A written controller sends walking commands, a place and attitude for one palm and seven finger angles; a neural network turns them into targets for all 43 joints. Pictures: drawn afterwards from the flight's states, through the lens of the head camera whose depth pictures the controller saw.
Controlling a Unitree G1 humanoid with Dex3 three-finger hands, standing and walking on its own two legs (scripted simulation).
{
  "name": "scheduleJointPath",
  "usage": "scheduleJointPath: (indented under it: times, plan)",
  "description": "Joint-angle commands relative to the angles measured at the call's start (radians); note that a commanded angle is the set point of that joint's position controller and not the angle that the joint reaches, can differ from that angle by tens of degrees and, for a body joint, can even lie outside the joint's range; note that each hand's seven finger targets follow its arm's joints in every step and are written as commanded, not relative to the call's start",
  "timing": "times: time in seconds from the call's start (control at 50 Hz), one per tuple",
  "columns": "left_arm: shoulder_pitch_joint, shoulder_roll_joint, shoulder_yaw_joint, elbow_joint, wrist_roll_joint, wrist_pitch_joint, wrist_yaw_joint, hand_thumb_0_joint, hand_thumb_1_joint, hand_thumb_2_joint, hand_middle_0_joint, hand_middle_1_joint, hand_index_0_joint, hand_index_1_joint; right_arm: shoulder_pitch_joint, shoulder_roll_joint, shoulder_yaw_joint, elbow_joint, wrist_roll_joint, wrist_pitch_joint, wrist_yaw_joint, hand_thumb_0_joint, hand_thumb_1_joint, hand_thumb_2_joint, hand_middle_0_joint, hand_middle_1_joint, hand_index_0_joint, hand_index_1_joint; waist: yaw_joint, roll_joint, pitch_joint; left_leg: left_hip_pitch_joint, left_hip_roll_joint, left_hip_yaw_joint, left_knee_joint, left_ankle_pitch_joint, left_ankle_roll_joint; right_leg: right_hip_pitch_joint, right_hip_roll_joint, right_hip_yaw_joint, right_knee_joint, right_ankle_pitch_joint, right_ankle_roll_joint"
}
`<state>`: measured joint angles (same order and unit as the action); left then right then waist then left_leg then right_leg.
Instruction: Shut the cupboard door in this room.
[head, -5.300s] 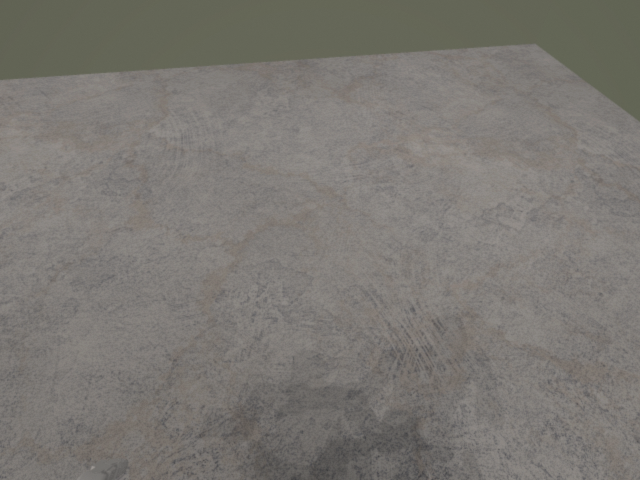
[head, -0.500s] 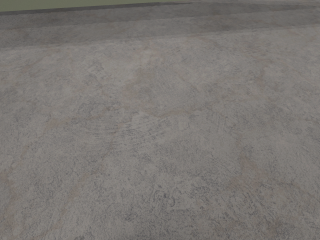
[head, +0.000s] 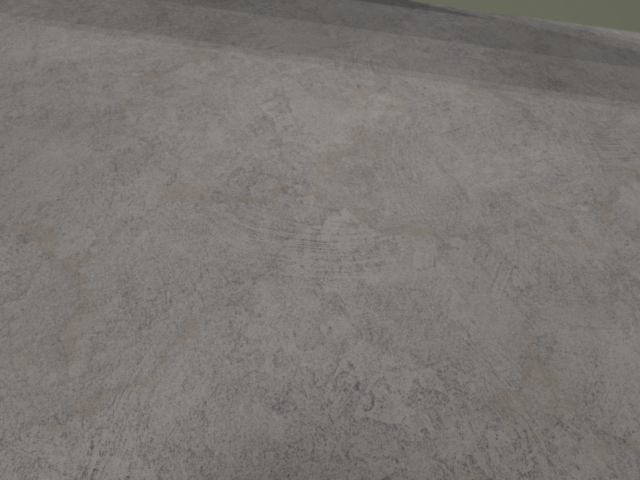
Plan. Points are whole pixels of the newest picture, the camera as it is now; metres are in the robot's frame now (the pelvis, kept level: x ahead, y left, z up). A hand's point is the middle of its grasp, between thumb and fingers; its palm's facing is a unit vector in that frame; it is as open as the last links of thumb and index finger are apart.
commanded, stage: turn or walk to find it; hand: left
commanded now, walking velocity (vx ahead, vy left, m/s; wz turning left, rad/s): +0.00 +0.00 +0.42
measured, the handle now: out of the picture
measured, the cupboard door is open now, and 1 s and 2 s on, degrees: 82 82 82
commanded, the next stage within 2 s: none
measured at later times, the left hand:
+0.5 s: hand out of the picture +0.06 +0.17 -0.13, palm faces +0.21 -0.94 -0.27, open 7.4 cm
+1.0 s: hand out of the picture -0.12 +0.20 -0.17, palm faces +0.46 -0.85 -0.24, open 7.4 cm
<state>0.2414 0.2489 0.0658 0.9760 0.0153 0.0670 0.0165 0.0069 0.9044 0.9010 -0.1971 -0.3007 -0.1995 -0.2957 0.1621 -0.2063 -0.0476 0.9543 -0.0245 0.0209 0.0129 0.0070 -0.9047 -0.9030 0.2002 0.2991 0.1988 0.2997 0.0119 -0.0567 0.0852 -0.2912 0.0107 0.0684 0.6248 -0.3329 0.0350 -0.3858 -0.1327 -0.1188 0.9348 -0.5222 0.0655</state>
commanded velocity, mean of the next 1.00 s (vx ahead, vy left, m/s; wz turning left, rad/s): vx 0.00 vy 0.00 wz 0.42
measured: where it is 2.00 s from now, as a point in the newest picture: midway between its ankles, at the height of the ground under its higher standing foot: outside the picture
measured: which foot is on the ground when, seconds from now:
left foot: down 0.00-0.42, up 0.44-0.84, down 0.86-1.00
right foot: up 0.00-0.38, down 0.40-0.86, up 0.88-1.00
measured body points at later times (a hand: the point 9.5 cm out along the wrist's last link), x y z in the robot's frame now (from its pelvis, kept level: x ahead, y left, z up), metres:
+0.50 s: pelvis -0.02 -0.04 +0.01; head +0.01 -0.07 +0.46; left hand +0.05 +0.22 -0.11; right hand +0.06 -0.28 -0.16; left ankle -0.03 +0.09 -0.68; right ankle +0.00 -0.14 -0.73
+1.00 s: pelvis -0.05 +0.00 +0.01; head -0.03 +0.03 +0.46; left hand -0.15 +0.25 -0.15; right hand +0.15 -0.18 -0.12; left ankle -0.10 +0.09 -0.73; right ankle -0.01 -0.14 -0.66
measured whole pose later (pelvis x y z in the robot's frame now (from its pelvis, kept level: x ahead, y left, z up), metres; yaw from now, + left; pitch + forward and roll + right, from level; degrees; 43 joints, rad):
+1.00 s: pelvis -0.05 +0.00 +0.01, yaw +25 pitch +0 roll -1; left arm 0.25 0.27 0.07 1.00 0.01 0.07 0.01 0.01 0.91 0.90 -0.19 -0.30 -0.20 -0.30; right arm 0.13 -0.20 -0.04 0.95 -0.02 0.01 0.00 0.01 -0.90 -0.90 0.20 0.30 0.20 0.30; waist 0.02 -0.04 0.07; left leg -0.24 0.01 0.04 0.55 -0.30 0.03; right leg -0.43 -0.10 -0.09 1.04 -0.48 0.07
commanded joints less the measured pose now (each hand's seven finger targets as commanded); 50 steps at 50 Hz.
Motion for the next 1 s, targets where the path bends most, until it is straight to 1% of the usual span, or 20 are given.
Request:
scheduleJointPath:
  times: [0.0,0.06,0.26,0.34,0.36,0.38,0.4,0.42,0.44,0.48,0.56,0.72,0.76,0.8,0.82,0.84,0.86,0.9,0.92,0.98]
  plan:
    - [-0.044,0.066,0.015,-0.089,0.002,-0.035,-0.006,0.0,0.9,0.9,-0.2,-0.3,-0.2,-0.3,0.041,-0.185,-0.037,-0.051,0.003,-0.019,-0.034,0.0,-0.9,-0.9,0.2,0.3,0.2,0.3,-0.022,0.204,-0.112,0.169,0.246,-0.278,-0.288,0.532,0.119,-0.159,0.012,0.097,0.201,0.091,0.007]
    - [-0.04,0.065,0.012,-0.081,0.0,-0.035,-0.004,0.0,0.9,0.9,-0.2,-0.3,-0.2,-0.3,0.067,-0.179,-0.037,-0.046,0.008,-0.024,-0.035,0.0,-0.9,-0.9,0.2,0.3,0.2,0.3,-0.03,0.186,-0.132,0.216,0.221,-0.25,-0.277,0.631,0.12,-0.139,0.028,0.093,0.147,0.118,0.019]
    - [-0.105,0.038,0.004,-0.135,-0.007,-0.038,0.006,0.0,0.9,0.9,-0.2,-0.3,-0.2,-0.3,0.096,-0.189,-0.054,-0.051,-0.004,-0.006,-0.029,0.0,-0.9,-0.9,0.2,0.3,0.2,0.3,-0.05,0.191,-0.122,0.159,0.217,-0.391,-0.272,0.515,0.146,-0.027,0.077,0.101,-0.126,0.064,0.007]
    - [-0.002,0.051,0.008,-0.115,-0.011,-0.052,0.011,0.0,0.9,0.9,-0.2,-0.3,-0.2,-0.3,0.055,-0.181,-0.058,-0.067,0.002,0.001,-0.022,0.0,-0.9,-0.9,0.2,0.3,0.2,0.3,0.003,0.177,-0.14,0.013,0.153,-0.384,-0.205,0.415,0.091,0.208,0.102,0.077,-0.439,0.254,-0.009]
    - [0.027,0.081,0.015,-0.109,-0.006,-0.06,0.016,0.0,0.9,0.9,-0.2,-0.3,-0.2,-0.3,0.055,-0.155,-0.056,-0.07,0.01,0.0,-0.018,0.0,-0.9,-0.9,0.2,0.3,0.2,0.3,0.017,0.113,-0.15,-0.078,0.106,-0.355,-0.145,0.297,0.045,0.327,0.052,0.118,-0.56,0.322,-0.021]
    - [0.045,0.164,0.031,-0.111,0.009,-0.072,0.023,0.0,0.9,0.9,-0.2,-0.3,-0.2,-0.3,0.074,-0.095,-0.046,-0.083,0.019,0.0,-0.011,0.0,-0.9,-0.9,0.2,0.3,0.2,0.3,0.022,-0.116,-0.154,-0.257,-0.014,-0.224,0.036,0.049,-0.025,0.443,-0.165,0.34,-0.651,0.32,-0.091]
    - [0.036,0.213,0.035,-0.128,0.011,-0.069,0.022,0.0,0.9,0.9,-0.2,-0.3,-0.2,-0.3,0.055,-0.091,-0.049,-0.107,0.011,0.003,-0.011,0.0,-0.9,-0.9,0.2,0.3,0.2,0.3,0.031,-0.214,-0.125,-0.291,-0.08,-0.127,0.253,-0.227,-0.06,0.331,-0.35,0.459,-0.682,0.38,-0.202]
    - [0.004,0.18,0.036,-0.14,0.001,-0.073,0.024,0.0,0.9,0.9,-0.2,-0.3,-0.2,-0.3,0.05,-0.128,-0.06,-0.09,-0.003,0.022,-0.012,0.0,-0.9,-0.9,0.2,0.3,0.2,0.3,0.024,-0.214,-0.1,-0.268,-0.038,-0.181,0.405,-0.218,-0.056,0.211,-0.325,0.449,-0.706,0.321,-0.225]
    - [-0.049,0.155,0.029,-0.148,0.002,-0.071,0.023,0.0,0.9,0.9,-0.2,-0.3,-0.2,-0.3,0.054,-0.124,-0.065,-0.073,0.0,0.03,-0.007,0.0,-0.9,-0.9,0.2,0.3,0.2,0.3,-0.006,-0.143,-0.051,-0.266,-0.027,-0.172,0.511,-0.161,-0.059,0.151,-0.273,0.392,-0.711,0.276,-0.217]
    - [-0.12,0.096,0.012,-0.159,0.001,-0.074,0.021,0.0,0.9,0.9,-0.2,-0.3,-0.2,-0.3,0.102,-0.108,-0.062,-0.037,-0.001,0.036,0.004,0.0,-0.9,-0.9,0.2,0.3,0.2,0.3,-0.053,-0.068,-0.018,-0.267,0.001,-0.144,0.582,-0.047,-0.075,0.135,-0.181,0.22,-0.67,0.354,-0.174]
    - [-0.034,0.094,0.01,-0.127,0.005,-0.083,0.02,0.0,0.9,0.9,-0.2,-0.3,-0.2,-0.3,0.083,-0.099,-0.053,-0.029,0.0,0.038,0.003,0.0,-0.9,-0.9,0.2,0.3,0.2,0.3,-0.018,-0.111,-0.046,-0.264,0.015,-0.104,0.551,-0.027,-0.106,0.225,-0.173,0.135,-0.63,0.517,-0.18]
    - [0.062,0.163,0.032,-0.064,0.018,-0.07,0.016,0.0,0.9,0.9,-0.2,-0.3,-0.2,-0.3,-0.029,-0.076,-0.025,-0.055,0.015,0.021,0.0,0.0,-0.9,-0.9,0.2,0.3,0.2,0.3,0.04,-0.151,-0.102,-0.134,0.014,-0.008,0.163,-0.141,-0.095,0.32,-0.222,0.099,-0.534,0.731,-0.211]
    - [0.052,0.173,0.034,-0.058,0.016,-0.067,0.014,0.0,0.9,0.9,-0.2,-0.3,-0.2,-0.3,0.001,-0.08,-0.022,-0.049,0.019,0.014,-0.003,0.0,-0.9,-0.9,0.2,0.3,0.2,0.3,0.024,-0.161,-0.133,-0.066,0.001,0.019,0.049,-0.092,-0.087,0.328,-0.217,0.072,-0.484,0.774,-0.191]
    - [0.036,0.162,0.033,-0.054,0.005,-0.059,0.013,0.0,0.9,0.9,-0.2,-0.3,-0.2,-0.3,0.057,-0.103,-0.025,-0.034,0.016,0.002,-0.004,0.0,-0.9,-0.9,0.2,0.3,0.2,0.3,-0.017,-0.102,-0.158,0.105,0.01,0.019,-0.191,0.105,-0.068,0.241,-0.188,0.013,-0.375,0.687,-0.118]
    - [0.048,0.129,0.029,-0.068,-0.003,-0.051,0.009,0.0,0.9,0.9,-0.2,-0.3,-0.2,-0.3,0.086,-0.17,-0.039,-0.033,0.01,-0.009,-0.004,0.0,-0.9,-0.9,0.2,0.3,0.2,0.3,-0.035,0.057,-0.187,0.265,0.123,-0.109,-0.265,0.284,-0.026,0.087,-0.125,-0.04,-0.232,0.501,-0.058]
    - [0.038,0.063,0.011,-0.105,-0.005,-0.048,0.002,0.0,0.9,0.9,-0.2,-0.3,-0.2,-0.3,0.121,-0.265,-0.06,-0.034,0.004,-0.011,-0.007,0.0,-0.9,-0.9,0.2,0.3,0.2,0.3,-0.052,0.339,-0.172,0.357,0.364,-0.397,-0.269,0.649,0.096,-0.164,-0.006,-0.067,-0.047,-0.026,0.01]
    - [-0.03,0.068,0.0,-0.123,0.005,-0.036,0.01,0.0,0.9,0.9,-0.2,-0.3,-0.2,-0.3,0.165,-0.28,-0.065,-0.014,0.006,-0.006,-0.017,0.0,-0.9,-0.9,0.2,0.3,0.2,0.3,-0.088,0.296,-0.178,0.288,0.406,-0.4,-0.274,0.682,0.167,-0.153,0.008,0.025,0.089,-0.129,0.005]
    - [-0.079,0.076,0.009,-0.107,0.0,-0.033,0.007,0.0,0.9,0.9,-0.2,-0.3,-0.2,-0.3,0.102,-0.228,-0.052,-0.021,0.004,-0.009,-0.034,0.0,-0.9,-0.9,0.2,0.3,0.2,0.3,-0.068,0.278,-0.114,0.213,0.326,-0.337,-0.264,0.642,0.159,-0.182,0.004,0.091,0.18,-0.027,0.004]
    - [-0.057,0.075,0.011,-0.09,-0.001,-0.035,0.002,0.0,0.9,0.9,-0.2,-0.3,-0.2,-0.3,0.047,-0.204,-0.041,-0.035,0.004,-0.011,-0.035,0.0,-0.9,-0.9,0.2,0.3,0.2,0.3,-0.037,0.242,-0.097,0.198,0.282,-0.282,-0.26,0.646,0.14,-0.172,0.006,0.093,0.183,0.034,0.008]
    - [-0.024,0.072,0.01,-0.071,-0.002,-0.037,-0.005,0.0,0.9,0.9,-0.2,-0.3,-0.2,-0.3,0.023,-0.193,-0.035,-0.048,0.008,-0.018,-0.034,0.0,-0.9,-0.9,0.2,0.3,0.2,0.3,-0.022,0.201,-0.101,0.19,0.231,-0.231,-0.266,0.655,0.121,-0.122,0.022,0.083,0.135,0.088,0.017]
